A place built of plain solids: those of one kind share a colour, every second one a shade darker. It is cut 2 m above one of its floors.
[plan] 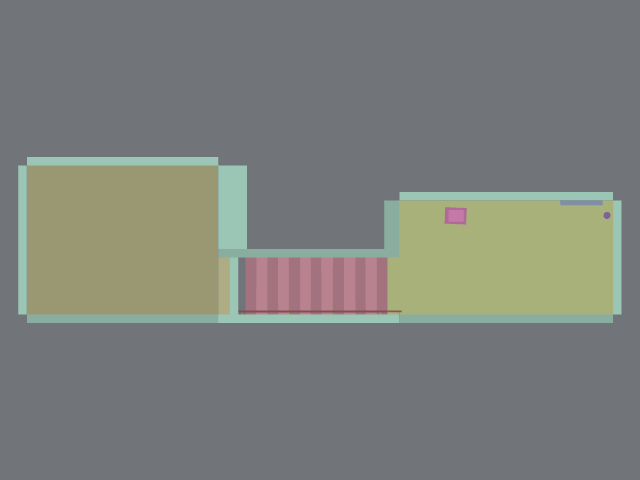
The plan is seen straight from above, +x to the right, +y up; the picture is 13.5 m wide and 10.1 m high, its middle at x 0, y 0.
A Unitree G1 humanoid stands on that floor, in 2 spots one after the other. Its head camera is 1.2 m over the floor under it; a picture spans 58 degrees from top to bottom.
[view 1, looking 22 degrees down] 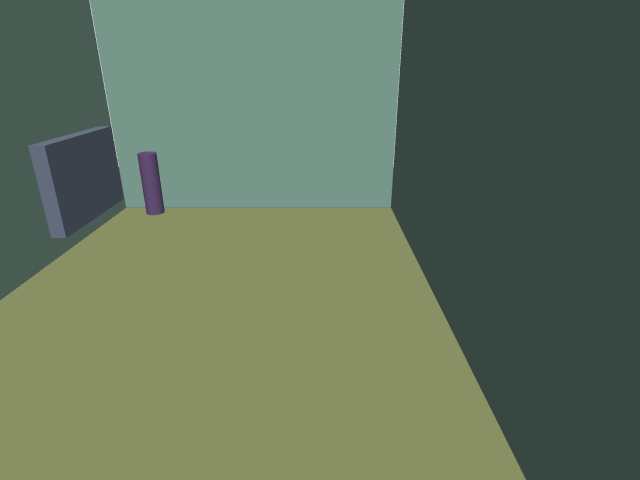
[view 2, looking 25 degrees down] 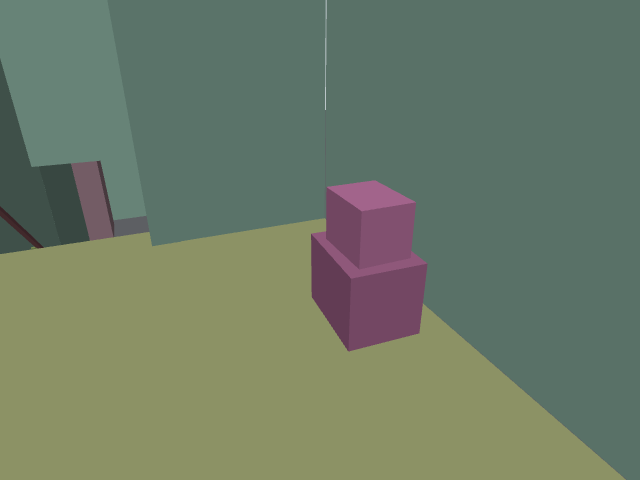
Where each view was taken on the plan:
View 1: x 2.42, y -0.93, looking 0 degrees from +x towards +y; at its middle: floor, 3.20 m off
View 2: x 4.37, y -0.35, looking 157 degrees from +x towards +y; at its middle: carton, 2.00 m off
